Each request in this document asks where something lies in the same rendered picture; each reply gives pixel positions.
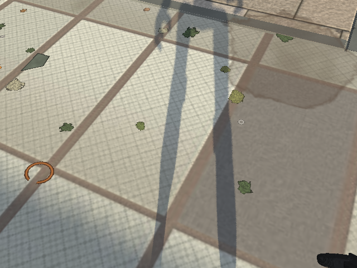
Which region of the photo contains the right robot hand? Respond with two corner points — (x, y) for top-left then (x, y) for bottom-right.
(317, 253), (357, 268)

